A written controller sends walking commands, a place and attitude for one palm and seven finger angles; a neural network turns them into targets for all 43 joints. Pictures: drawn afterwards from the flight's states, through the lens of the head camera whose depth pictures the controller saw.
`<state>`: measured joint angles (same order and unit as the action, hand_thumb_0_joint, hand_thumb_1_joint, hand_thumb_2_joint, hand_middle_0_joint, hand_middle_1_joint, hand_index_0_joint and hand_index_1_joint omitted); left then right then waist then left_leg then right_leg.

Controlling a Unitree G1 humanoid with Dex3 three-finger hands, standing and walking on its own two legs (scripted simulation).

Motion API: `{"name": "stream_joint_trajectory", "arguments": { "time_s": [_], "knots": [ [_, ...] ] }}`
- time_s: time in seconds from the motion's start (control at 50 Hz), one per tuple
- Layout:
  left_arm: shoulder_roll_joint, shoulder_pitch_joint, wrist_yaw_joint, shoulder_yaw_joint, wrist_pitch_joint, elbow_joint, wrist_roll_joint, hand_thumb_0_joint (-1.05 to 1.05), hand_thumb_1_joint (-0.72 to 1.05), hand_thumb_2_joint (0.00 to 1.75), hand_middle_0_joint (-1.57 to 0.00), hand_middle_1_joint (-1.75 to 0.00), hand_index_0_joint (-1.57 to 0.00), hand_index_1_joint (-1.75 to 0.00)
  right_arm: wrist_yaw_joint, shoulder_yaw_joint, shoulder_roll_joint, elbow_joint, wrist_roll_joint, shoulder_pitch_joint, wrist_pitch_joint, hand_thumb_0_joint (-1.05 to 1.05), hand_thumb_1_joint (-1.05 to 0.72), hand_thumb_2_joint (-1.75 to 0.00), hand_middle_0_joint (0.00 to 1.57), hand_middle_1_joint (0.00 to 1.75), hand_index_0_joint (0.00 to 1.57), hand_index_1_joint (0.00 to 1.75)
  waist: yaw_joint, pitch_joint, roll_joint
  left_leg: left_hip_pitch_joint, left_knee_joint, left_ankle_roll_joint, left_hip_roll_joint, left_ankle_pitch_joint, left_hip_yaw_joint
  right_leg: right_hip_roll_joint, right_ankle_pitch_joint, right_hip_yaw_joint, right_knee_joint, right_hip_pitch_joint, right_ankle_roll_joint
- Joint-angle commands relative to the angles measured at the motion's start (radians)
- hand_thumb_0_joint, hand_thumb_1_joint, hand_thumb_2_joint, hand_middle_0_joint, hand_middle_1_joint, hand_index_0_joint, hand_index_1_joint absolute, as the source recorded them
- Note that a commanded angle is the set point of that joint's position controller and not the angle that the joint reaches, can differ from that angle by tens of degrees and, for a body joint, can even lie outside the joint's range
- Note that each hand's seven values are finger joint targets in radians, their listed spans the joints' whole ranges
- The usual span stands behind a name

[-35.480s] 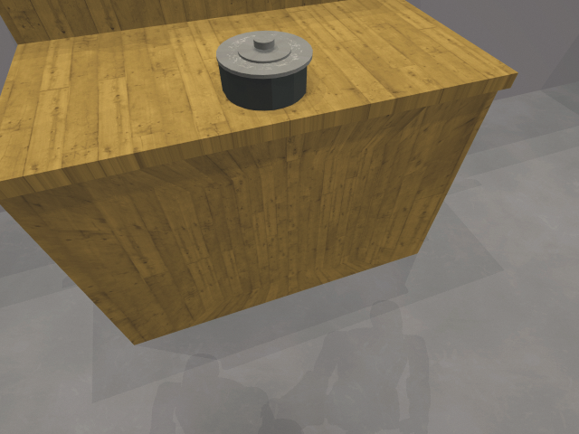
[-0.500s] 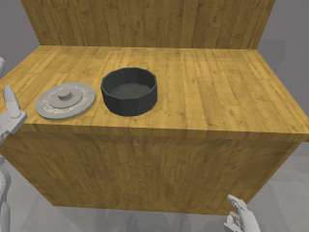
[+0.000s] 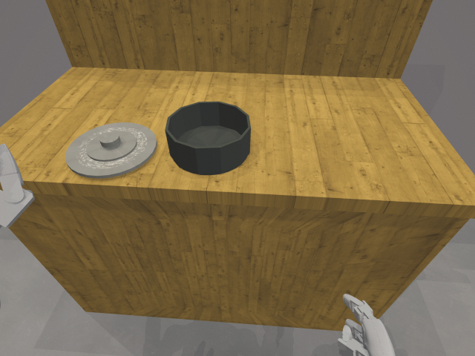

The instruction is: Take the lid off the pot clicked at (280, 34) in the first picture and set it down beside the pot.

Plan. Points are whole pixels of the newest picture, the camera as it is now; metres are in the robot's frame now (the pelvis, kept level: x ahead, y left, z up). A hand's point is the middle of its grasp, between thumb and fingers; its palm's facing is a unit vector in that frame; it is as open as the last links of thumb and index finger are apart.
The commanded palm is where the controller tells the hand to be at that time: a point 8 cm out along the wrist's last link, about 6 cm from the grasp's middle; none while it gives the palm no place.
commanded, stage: step back with the hand held close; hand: left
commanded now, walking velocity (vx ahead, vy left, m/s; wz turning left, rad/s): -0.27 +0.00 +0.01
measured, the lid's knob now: (109, 139) +0.52 +0.38 +0.08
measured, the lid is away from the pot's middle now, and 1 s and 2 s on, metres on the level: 0.23 0.23 0.23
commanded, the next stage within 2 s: stop stepping back and stand still in 1.04 s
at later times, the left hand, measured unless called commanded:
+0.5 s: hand out of the picture +0.12 +0.25 +0.26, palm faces +0.50 -0.74 -0.45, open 7.4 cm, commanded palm +0.07 +0.30 +0.26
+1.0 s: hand out of the picture +0.02 +0.25 +0.27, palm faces +0.54 -0.74 -0.39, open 7.4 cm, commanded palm -0.03 +0.30 +0.26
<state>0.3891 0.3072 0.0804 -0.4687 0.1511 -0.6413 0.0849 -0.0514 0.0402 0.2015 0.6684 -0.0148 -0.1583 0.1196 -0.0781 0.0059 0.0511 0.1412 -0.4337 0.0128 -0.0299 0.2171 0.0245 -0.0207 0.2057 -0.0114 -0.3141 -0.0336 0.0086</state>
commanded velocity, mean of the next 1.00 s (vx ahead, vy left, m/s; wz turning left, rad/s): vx -0.31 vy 0.00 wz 0.02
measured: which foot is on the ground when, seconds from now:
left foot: down 0.00-0.92, up 0.94-1.00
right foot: down 0.00-1.00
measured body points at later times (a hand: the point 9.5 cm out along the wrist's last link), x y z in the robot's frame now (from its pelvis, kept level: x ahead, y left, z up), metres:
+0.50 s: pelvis -0.07 +0.03 -0.02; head -0.06 +0.03 +0.43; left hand +0.09 +0.29 +0.28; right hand +0.08 -0.22 -0.10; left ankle +0.02 +0.11 -0.74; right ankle -0.02 -0.13 -0.74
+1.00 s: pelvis -0.16 +0.02 -0.03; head -0.17 +0.03 +0.42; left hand -0.01 +0.29 +0.29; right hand +0.00 -0.22 -0.11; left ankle -0.06 +0.12 -0.71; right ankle -0.05 -0.13 -0.75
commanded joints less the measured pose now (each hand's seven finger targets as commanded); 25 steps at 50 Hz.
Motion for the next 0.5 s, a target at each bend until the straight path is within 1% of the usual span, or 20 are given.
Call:
{"name": "stream_joint_trajectory", "arguments": {
  "time_s": [0.0,0.02,0.08,0.1,0.12,0.14,0.16,0.18,0.2,0.22,0.24,0.26,0.3,0.34,0.36,0.38,0.4,0.42,0.44,0.48],
  "knots": [
    [0.198,-0.087,0.020,-0.090,0.078,-0.149,-0.013,0.00,0.90,0.90,-0.20,-0.30,-0.20,-0.30,-0.002,-0.066,0.132,-0.193,0.021,0.107,-0.003,0.00,-0.90,-0.90,0.20,0.30,0.20,0.30,0.069,-0.057,-0.051,-0.062,-0.022,0.032,-0.020,-0.117,-0.030,0.109,-0.243,-0.097,0.072,-0.210,-0.039],
    [0.203,-0.054,0.021,-0.091,0.076,-0.140,-0.014,0.00,0.90,0.90,-0.20,-0.30,-0.20,-0.30,-0.002,-0.075,0.142,-0.199,0.024,0.095,-0.014,0.00,-0.90,-0.90,0.20,0.30,0.20,0.30,0.073,-0.070,-0.042,-0.054,-0.018,0.032,-0.034,-0.153,-0.036,0.109,-0.268,-0.086,0.051,-0.199,-0.034],
    [0.234,0.009,0.023,-0.127,0.077,-0.184,-0.011,0.00,0.90,0.90,-0.20,-0.30,-0.20,-0.30,-0.003,-0.090,0.146,-0.229,0.032,0.073,-0.043,0.00,-0.90,-0.90,0.20,0.30,0.20,0.30,0.072,-0.144,-0.049,-0.054,-0.016,0.035,-0.068,-0.342,-0.044,0.096,-0.373,-0.054,-0.021,-0.146,-0.014],
    [0.249,0.045,0.025,-0.143,0.081,-0.207,-0.008,0.00,0.90,0.90,-0.20,-0.30,-0.20,-0.30,-0.003,-0.089,0.146,-0.236,0.034,0.074,-0.050,0.00,-0.90,-0.90,0.20,0.30,0.20,0.30,0.068,-0.172,-0.020,-0.070,-0.015,0.034,-0.072,-0.398,-0.048,0.089,-0.386,-0.047,-0.039,-0.136,-0.012],
    [0.255,0.075,0.027,-0.156,0.083,-0.217,-0.008,0.00,0.90,0.90,-0.20,-0.30,-0.20,-0.30,-0.003,-0.093,0.146,-0.245,0.035,0.067,-0.058,0.00,-0.90,-0.90,0.20,0.30,0.20,0.30,0.069,-0.182,-0.016,-0.061,-0.013,0.034,-0.083,-0.435,-0.051,0.083,-0.388,-0.039,-0.058,-0.131,-0.008],
    [0.260,0.081,0.027,-0.160,0.087,-0.251,-0.007,0.00,0.90,0.90,-0.20,-0.30,-0.20,-0.30,-0.002,-0.097,0.147,-0.254,0.037,0.067,-0.064,0.00,-0.90,-0.90,0.20,0.30,0.20,0.30,0.068,-0.198,-0.017,-0.056,-0.013,0.031,-0.089,-0.459,-0.052,0.078,-0.386,-0.032,-0.073,-0.126,-0.004],
    [0.273,0.102,0.028,-0.179,0.091,-0.267,-0.004,0.00,0.90,0.90,-0.20,-0.30,-0.20,-0.30,-0.001,-0.099,0.146,-0.262,0.037,0.065,-0.066,0.00,-0.90,-0.90,0.20,0.30,0.20,0.30,0.066,-0.208,-0.012,-0.043,-0.012,0.030,-0.095,-0.470,-0.058,0.076,-0.377,-0.028,-0.089,-0.122,-0.003],
    [0.276,0.121,0.030,-0.185,0.095,-0.281,-0.003,0.00,0.90,0.90,-0.20,-0.30,-0.20,-0.30,0.000,-0.102,0.144,-0.267,0.039,0.062,-0.069,0.00,-0.90,-0.90,0.20,0.30,0.20,0.30,0.067,-0.210,0.004,-0.032,-0.011,0.029,-0.098,-0.458,-0.057,0.075,-0.359,-0.030,-0.097,-0.127,-0.003],
    [0.288,0.135,0.034,-0.195,0.102,-0.312,-0.004,0.00,0.90,0.90,-0.20,-0.30,-0.20,-0.30,0.001,-0.101,0.147,-0.270,0.038,0.063,-0.068,0.00,-0.90,-0.90,0.20,0.30,0.20,0.30,0.063,-0.215,0.059,-0.024,0.000,0.028,-0.097,-0.449,-0.065,0.067,-0.319,-0.023,-0.105,-0.124,-0.004],
    [0.289,0.141,0.037,-0.199,0.108,-0.325,-0.003,0.00,0.90,0.90,-0.20,-0.30,-0.20,-0.30,0.001,-0.101,0.147,-0.274,0.038,0.059,-0.066,0.00,-0.90,-0.90,0.20,0.30,0.20,0.30,0.064,-0.204,0.079,0.006,0.016,0.028,-0.106,-0.415,-0.074,0.059,-0.271,-0.014,-0.121,-0.130,-0.002],
    [0.288,0.151,0.041,-0.208,0.113,-0.324,-0.002,0.00,0.90,0.90,-0.20,-0.30,-0.20,-0.30,0.001,-0.103,0.146,-0.276,0.038,0.053,-0.061,0.00,-0.90,-0.90,0.20,0.30,0.20,0.30,0.063,-0.195,0.087,0.037,0.036,0.029,-0.116,-0.358,-0.085,0.050,-0.214,-0.005,-0.138,-0.131,-0.001],
    [0.289,0.147,0.044,-0.211,0.120,-0.337,-0.003,0.00,0.90,0.90,-0.20,-0.30,-0.20,-0.30,0.001,-0.104,0.149,-0.278,0.037,0.050,-0.056,0.00,-0.90,-0.90,0.20,0.30,0.20,0.30,0.065,-0.180,0.110,0.074,0.059,0.032,-0.125,-0.297,-0.097,0.041,-0.168,-0.001,-0.158,-0.131,-0.002],
    [0.297,0.146,0.056,-0.230,0.133,-0.340,-0.003,0.00,0.90,0.90,-0.20,-0.30,-0.20,-0.30,-0.003,-0.103,0.147,-0.277,0.035,0.041,-0.039,0.00,-0.90,-0.90,0.20,0.30,0.20,0.30,0.065,-0.164,0.158,0.147,0.100,0.040,-0.137,-0.137,-0.115,0.032,-0.080,0.005,-0.198,-0.123,-0.005],
    [0.281,0.133,0.066,-0.235,0.140,-0.307,-0.005,0.00,0.90,0.90,-0.20,-0.30,-0.20,-0.30,-0.008,-0.106,0.146,-0.268,0.036,0.023,-0.022,0.00,-0.90,-0.90,0.20,0.30,0.20,0.30,0.075,-0.139,0.148,0.240,0.121,0.047,-0.150,0.040,-0.129,0.031,-0.029,-0.001,-0.229,-0.109,-0.009],
    [0.274,0.111,0.071,-0.230,0.140,-0.292,-0.004,0.00,0.90,0.90,-0.20,-0.30,-0.20,-0.30,-0.010,-0.106,0.146,-0.264,0.039,0.016,-0.014,0.00,-0.90,-0.90,0.20,0.30,0.20,0.30,0.081,-0.122,0.116,0.278,0.117,0.046,-0.144,0.125,-0.128,0.037,-0.017,-0.010,-0.224,-0.110,-0.011],
    [0.268,0.089,0.074,-0.225,0.143,-0.275,-0.007,0.00,0.90,0.90,-0.20,-0.30,-0.20,-0.30,-0.012,-0.108,0.147,-0.257,0.041,0.010,-0.006,0.00,-0.90,-0.90,0.20,0.30,0.20,0.30,0.088,-0.108,0.092,0.292,0.108,0.045,-0.138,0.194,-0.128,0.043,-0.002,-0.022,-0.207,-0.127,-0.014],
    [0.274,0.075,0.078,-0.229,0.145,-0.271,-0.008,0.00,0.90,0.90,-0.20,-0.30,-0.20,-0.30,-0.016,-0.108,0.147,-0.252,0.040,0.003,0.003,0.00,-0.90,-0.90,0.20,0.30,0.20,0.30,0.091,-0.108,0.071,0.288,0.104,0.044,-0.129,0.228,-0.133,0.048,0.012,-0.031,-0.185,-0.141,-0.017],
    [0.261,0.054,0.079,-0.213,0.144,-0.251,-0.011,0.00,0.90,0.90,-0.20,-0.30,-0.20,-0.30,-0.018,-0.108,0.148,-0.245,0.042,0.000,0.009,0.00,-0.90,-0.90,0.20,0.30,0.20,0.30,0.098,-0.085,0.051,0.296,0.095,0.042,-0.125,0.278,-0.132,0.052,0.043,-0.041,-0.169,-0.170,-0.019],
    [0.253,0.047,0.080,-0.208,0.144,-0.227,-0.014,0.00,0.90,0.90,-0.20,-0.30,-0.20,-0.30,-0.018,-0.109,0.147,-0.241,0.043,-0.004,0.014,0.00,-0.90,-0.90,0.20,0.30,0.20,0.30,0.100,-0.075,0.039,0.293,0.081,0.040,-0.119,0.310,-0.132,0.057,0.078,-0.049,-0.148,-0.199,-0.023],
    [0.243,-0.008,0.082,-0.185,0.144,-0.211,-0.023,0.00,0.90,0.90,-0.20,-0.30,-0.20,-0.30,-0.019,-0.108,0.147,-0.237,0.043,0.003,0.022,0.00,-0.90,-0.90,0.20,0.30,0.20,0.30,0.105,-0.032,0.018,0.285,0.053,0.036,-0.107,0.363,-0.132,0.066,0.195,-0.064,-0.094,-0.285,-0.030]
  ]
}}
